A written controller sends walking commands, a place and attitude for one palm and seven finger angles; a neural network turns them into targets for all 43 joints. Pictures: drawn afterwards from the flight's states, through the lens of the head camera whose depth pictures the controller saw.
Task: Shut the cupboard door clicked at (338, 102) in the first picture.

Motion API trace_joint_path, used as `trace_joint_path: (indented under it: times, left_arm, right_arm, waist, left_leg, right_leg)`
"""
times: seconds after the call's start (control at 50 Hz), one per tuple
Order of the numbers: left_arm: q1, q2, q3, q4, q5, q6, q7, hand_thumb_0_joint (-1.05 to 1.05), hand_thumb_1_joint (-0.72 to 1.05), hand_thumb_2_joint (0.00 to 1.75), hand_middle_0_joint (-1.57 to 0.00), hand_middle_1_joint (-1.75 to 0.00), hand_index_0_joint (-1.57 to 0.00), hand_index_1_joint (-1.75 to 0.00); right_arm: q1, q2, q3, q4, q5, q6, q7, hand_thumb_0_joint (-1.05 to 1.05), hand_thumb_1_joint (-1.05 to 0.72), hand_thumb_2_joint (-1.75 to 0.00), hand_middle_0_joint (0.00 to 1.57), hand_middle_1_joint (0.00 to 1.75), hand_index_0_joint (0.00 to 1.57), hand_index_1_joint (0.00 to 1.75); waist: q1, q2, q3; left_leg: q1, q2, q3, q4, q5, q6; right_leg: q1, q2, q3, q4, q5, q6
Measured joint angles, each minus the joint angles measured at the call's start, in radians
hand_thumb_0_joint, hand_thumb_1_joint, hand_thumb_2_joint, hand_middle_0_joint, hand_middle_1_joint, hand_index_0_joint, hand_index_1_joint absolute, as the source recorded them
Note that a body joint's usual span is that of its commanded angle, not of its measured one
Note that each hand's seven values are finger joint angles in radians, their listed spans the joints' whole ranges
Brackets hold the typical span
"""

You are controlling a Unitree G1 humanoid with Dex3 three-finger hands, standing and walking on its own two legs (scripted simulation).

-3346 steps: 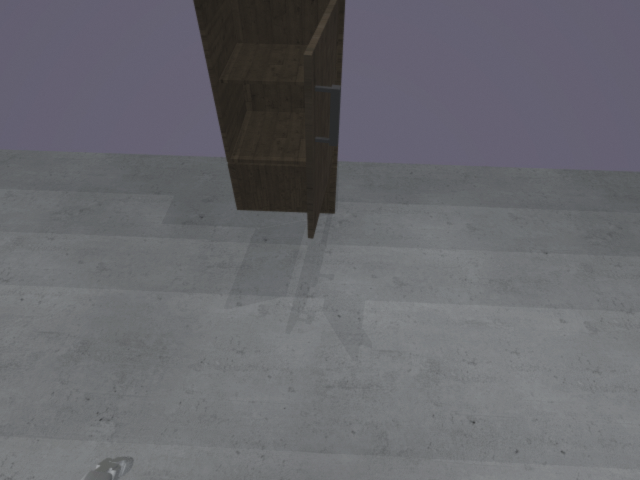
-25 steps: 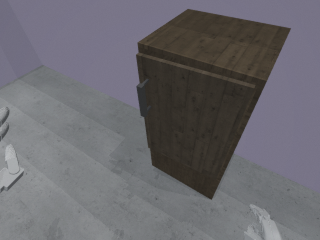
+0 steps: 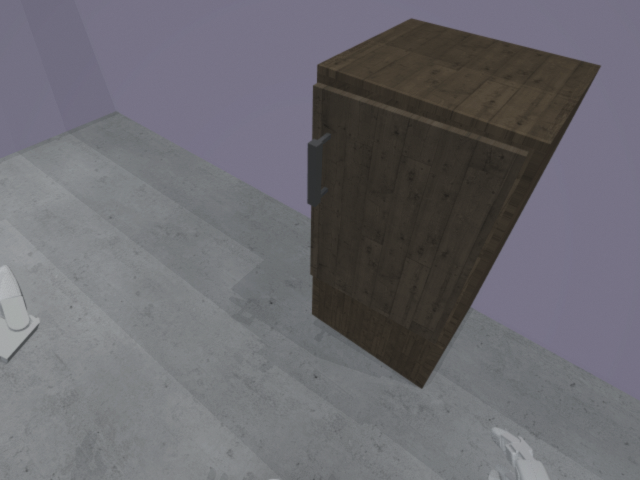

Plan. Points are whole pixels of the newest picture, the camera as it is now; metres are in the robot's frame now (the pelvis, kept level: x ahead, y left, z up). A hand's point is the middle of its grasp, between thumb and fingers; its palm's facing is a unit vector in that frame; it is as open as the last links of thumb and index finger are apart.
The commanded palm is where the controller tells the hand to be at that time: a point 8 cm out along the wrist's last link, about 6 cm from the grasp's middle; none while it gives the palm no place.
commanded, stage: step back with the hand held close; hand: left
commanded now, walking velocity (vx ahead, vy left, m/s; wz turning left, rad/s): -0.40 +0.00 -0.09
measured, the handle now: (319, 170) +0.74 +0.04 -0.03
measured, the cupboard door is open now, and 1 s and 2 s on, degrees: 3 3 3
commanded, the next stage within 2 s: stop stepping back and stand still in 0.42 s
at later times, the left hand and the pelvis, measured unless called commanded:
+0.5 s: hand out of the picture +0.12 +0.25 +0.19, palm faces +0.35 -0.85 -0.40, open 7.4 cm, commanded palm +0.03 +0.30 +0.20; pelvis -0.13 +0.01 +0.01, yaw -5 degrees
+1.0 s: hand out of the picture +0.00 +0.26 +0.19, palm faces +0.28 -0.87 -0.40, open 7.5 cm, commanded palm -0.07 +0.33 +0.20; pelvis -0.23 +0.04 +0.02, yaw -4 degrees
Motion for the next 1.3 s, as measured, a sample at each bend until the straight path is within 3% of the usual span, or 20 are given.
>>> trace_joint_path:
  times: [0.1, 0.16, 0.2, 0.28, 0.36, 0.44, 0.52, 0.58, 0.62, 0.68, 0.78, 0.86, 0.94, 0.98, 1.04, 1.08, 1.12, 1.18, 1.24, 1.3]
  left_arm:
    - [0.019, 0.014, -0.025, -0.045, -0.018, -0.002, 0.02, 0.01, 0.89, 0.9, -0.21, -0.3, -0.21, -0.3]
    - [0.025, 0.041, -0.02, -0.075, -0.022, -0.006, 0.027, 0.01, 0.89, 0.9, -0.21, -0.3, -0.21, -0.3]
    - [0.012, 0.049, -0.011, -0.078, -0.016, -0.01, 0.029, 0.01, 0.89, 0.9, -0.21, -0.3, -0.21, -0.3]
    - [0.032, 0.061, 0.044, -0.069, -0.02, -0.018, 0.022, 0.01, 0.89, 0.9, -0.21, -0.3, -0.21, -0.3]
    - [0.045, 0.048, 0.08, -0.082, -0.039, -0.036, 0.022, 0.01, 0.89, 0.9, -0.21, -0.3, -0.21, -0.3]
    - [-0.038, 0.01, 0.031, -0.064, -0.043, -0.039, 0.01, 0.01, 0.89, 0.9, -0.2, -0.3, -0.2, -0.3]
    - [-0.085, 0.007, -0.045, -0.064, -0.042, -0.026, -0.03, 0.01, 0.89, 0.9, -0.2, -0.3, -0.2, -0.3]
    - [0.028, 0.077, -0.032, -0.125, -0.053, -0.038, -0.052, 0.01, 0.89, 0.9, -0.21, -0.3, -0.21, -0.3]
    - [0.136, 0.123, 0.009, -0.157, -0.056, -0.042, -0.05, 0.01, 0.89, 0.9, -0.22, -0.3, -0.21, -0.3]
    - [0.186, 0.147, 0.045, -0.137, -0.054, -0.03, -0.024, 0.01, 0.88, 0.9, -0.22, -0.3, -0.22, -0.3]
    - [0.053, 0.058, 0.037, 0.041, -0.043, -0.011, 0.024, 0.01, 0.88, 0.9, -0.22, -0.3, -0.21, -0.3]
    - [-0.033, -0.024, -0.001, 0.132, -0.037, 0.041, 0.039, 0.01, 0.89, 0.9, -0.21, -0.3, -0.2, -0.3]
    - [-0.027, -0.021, -0.057, 0.039, -0.037, 0.071, 0.018, 0.02, 0.9, 0.9, -0.2, -0.3, -0.2, -0.3]
    - [0.025, 0.01, -0.067, -0.063, -0.035, 0.063, 0.004, 0.02, 0.9, 0.9, -0.2, -0.3, -0.2, -0.3]
    - [0.116, 0.086, -0.045, -0.184, -0.035, 0.032, -0.013, 0.02, 0.89, 0.9, -0.21, -0.3, -0.2, -0.3]
    - [0.148, 0.119, -0.013, -0.195, -0.034, 0.005, -0.014, 0.02, 0.89, 0.9, -0.21, -0.3, -0.21, -0.3]
    - [0.138, 0.122, 0.016, -0.149, -0.036, -0.01, -0.004, 0.01, 0.88, 0.9, -0.22, -0.3, -0.21, -0.3]
    - [0.054, 0.084, 0.032, -0.009, -0.035, -0.002, 0.022, 0.01, 0.88, 0.9, -0.22, -0.3, -0.21, -0.3]
    - [-0.056, 0.018, 0.004, 0.106, -0.034, 0.039, 0.05, 0.01, 0.89, 0.9, -0.21, -0.3, -0.21, -0.3]
    - [-0.104, -0.039, -0.039, 0.143, -0.035, 0.076, 0.059, 0.01, 0.89, 0.9, -0.2, -0.3, -0.2, -0.3]
  right_arm:
    - [-0.018, 0.013, -0.012, 0.037, 0.001, 0.013, 0.025, 0.01, -0.91, -0.9, 0.2, 0.3, 0.2, 0.3]
    - [-0.023, 0.017, -0.002, 0.029, -0.003, 0.006, 0.015, 0.01, -0.91, -0.9, 0.2, 0.3, 0.2, 0.3]
    - [-0.035, 0.018, -0.006, 0.026, -0.011, -0.013, 0.001, 0.01, -0.91, -0.9, 0.2, 0.3, 0.2, 0.3]
    - [-0.043, 0.053, -0.015, 0.048, -0.014, -0.055, 0.002, 0.01, -0.91, -0.9, 0.2, 0.3, 0.2, 0.3]
    - [-0.051, 0.085, 0.007, 0.064, -0.017, -0.103, 0.014, 0.01, -0.91, -0.9, 0.2, 0.3, 0.2, 0.3]
    - [-0.126, 0.095, 0.032, 0.081, -0.03, -0.144, 0.025, 0.01, -0.9, -0.9, 0.2, 0.3, 0.21, 0.3]
    - [-0.189, 0.082, 0.027, 0.077, -0.022, -0.129, 0.033, 0.01, -0.9, -0.9, 0.21, 0.3, 0.21, 0.3]
    - [-0.142, 0.09, 0.029, 0.057, 0.005, -0.087, 0.026, 0.01, -0.9, -0.9, 0.21, 0.3, 0.21, 0.3]
    - [-0.08, 0.077, 0.027, 0.04, 0.006, -0.066, 0.016, 0.01, -0.9, -0.9, 0.21, 0.3, 0.21, 0.3]
    - [0.005, 0.028, 0.007, 0.044, 0.003, -0.051, -0.009, 0.01, -0.9, -0.9, 0.2, 0.3, 0.21, 0.3]
    - [0.075, -0.038, -0.018, 0.098, 0.006, -0.053, -0.033, 0.01, -0.91, -0.9, 0.2, 0.3, 0.2, 0.3]
    - [0.066, -0.015, -0.006, 0.112, 0.006, -0.076, -0.038, 0.02, -0.91, -0.9, 0.2, 0.3, 0.2, 0.3]
    - [0.031, 0.052, 0.025, 0.082, -0.01, -0.119, -0.017, 0.02, -0.91, -0.9, 0.2, 0.3, 0.2, 0.3]
    - [0.012, 0.076, 0.038, 0.056, -0.019, -0.131, -0.001, 0.02, -0.91, -0.9, 0.2, 0.3, 0.2, 0.3]
    - [-0.011, 0.088, 0.04, 0.05, -0.028, -0.114, 0.018, 0.01, -0.9, -0.9, 0.2, 0.3, 0.2, 0.3]
    - [-0.002, 0.089, 0.033, 0.074, -0.025, -0.084, 0.022, 0.01, -0.9, -0.9, 0.2, 0.3, 0.21, 0.3]
    - [0.02, 0.082, 0.031, 0.09, -0.018, -0.058, 0.015, 0.01, -0.9, -0.9, 0.21, 0.3, 0.21, 0.3]
    - [0.044, 0.059, 0.029, 0.104, -0.009, -0.053, -0.004, 0.01, -0.9, -0.9, 0.21, 0.3, 0.21, 0.3]
    - [0.048, 0.014, 0.019, 0.098, -0.01, -0.074, -0.023, 0.01, -0.9, -0.9, 0.21, 0.3, 0.21, 0.3]
    - [0.005, 0.007, 0.008, 0.104, -0.005, -0.083, -0.027, 0.01, -0.91, -0.9, 0.2, 0.3, 0.2, 0.3]
  waist:
    - [0.003, -0.046, 0.012]
    - [-0.011, -0.075, 0.014]
    - [-0.02, -0.057, 0.037]
    - [-0.001, -0.012, 0.011]
    - [0.041, -0.016, -0.038]
    - [0.061, -0.024, -0.006]
    - [0.027, 0.041, 0.076]
    - [-0.009, -0.007, 0.051]
    - [-0.023, -0.033, -0.007]
    - [-0.036, -0.022, -0.078]
    - [-0.023, 0.002, -0.096]
    - [-0.024, -0.015, -0.06]
    - [-0.031, -0.061, 0.001]
    - [-0.036, -0.076, 0.014]
    - [-0.026, -0.07, 0.016]
    - [0.0, -0.074, -0.024]
    - [0.022, -0.073, -0.077]
    - [0.042, -0.063, -0.126]
    - [0.039, -0.034, -0.112]
    - [0.023, -0.042, -0.054]
  left_leg:
    - [-0.017, 0.005, -0.036, 0.085, -0.068, -0.049]
    - [0.033, 0.03, -0.042, -0.056, 0.066, -0.047]
    - [0.008, 0.042, -0.046, -0.047, 0.178, -0.037]
    - [-0.02, 0.083, -0.055, -0.063, 0.184, -0.037]
    - [-0.059, 0.116, -0.017, -0.115, 0.231, -0.045]
    - [-0.106, 0.141, 0.024, -0.178, 0.317, -0.055]
    - [-0.106, 0.188, -0.003, -0.248, 0.417, -0.069]
    - [-0.089, 0.147, -0.027, -0.168, 0.261, -0.081]
    - [-0.053, 0.109, -0.04, -0.094, 0.168, -0.088]
    - [0.001, 0.073, -0.061, -0.1, 0.188, -0.07]
    - [0.036, 0.052, -0.063, -0.118, 0.195, -0.047]
    - [0.055, 0.032, -0.056, -0.208, 0.219, -0.041]
    - [0.066, 0.02, -0.047, -0.329, 0.235, -0.074]
    - [0.037, 0.018, -0.031, -0.324, 0.198, -0.086]
    - [-0.072, 0.02, -0.029, -0.04, 0.055, -0.099]
    - [-0.132, 0.02, -0.033, 0.211, 0.041, -0.102]
    - [-0.127, 0.043, -0.028, 0.282, 0.033, -0.095]
    - [-0.023, 0.084, -0.015, 0.145, 0.011, -0.073]
    - [0.135, 0.104, -0.005, -0.089, 0.012, -0.05]
    - [0.159, 0.082, -0.002, -0.107, 0.077, -0.076]
  right_leg:
    - [-0.017, -0.029, 0.004, -0.037, 0.048, 0.007]
    - [-0.051, -0.047, 0.007, -0.022, 0.049, 0.024]
    - [-0.073, -0.021, 0.022, 0.08, -0.032, 0.034]
    - [-0.028, 0.037, 0.024, 0.279, -0.157, 0.044]
    - [0.142, 0.018, 0.001, 0.119, -0.203, 0.05]
    - [0.247, 0.012, 0.006, -0.109, -0.216, 0.039]
    - [0.225, 0.068, -0.013, -0.146, -0.145, -0.001]
    - [0.207, 0.05, 0.003, -0.098, -0.151, -0.005]
    - [0.199, 0.037, 0.02, -0.076, -0.164, -0.007]
    - [0.213, 0.026, 0.017, -0.076, -0.167, 0.001]
    - [0.253, 0.005, 0.006, -0.093, -0.177, 0.021]
    - [0.222, 0.0, 0.018, -0.064, -0.239, 0.02]
    - [0.211, 0.027, -0.02, -0.082, -0.241, 0.01]
    - [0.22, 0.035, -0.036, -0.137, -0.209, -0.032]
    - [0.195, 0.03, -0.045, -0.132, -0.08, -0.075]
    - [0.184, 0.019, -0.034, -0.125, -0.067, -0.074]
    - [0.178, 0.0, -0.036, -0.128, -0.102, -0.066]
    - [0.173, -0.031, -0.048, -0.126, -0.144, -0.053]
    - [0.157, -0.056, -0.067, -0.075, -0.108, -0.023]
    - [0.109, -0.073, -0.036, 0.064, -0.174, 0.009]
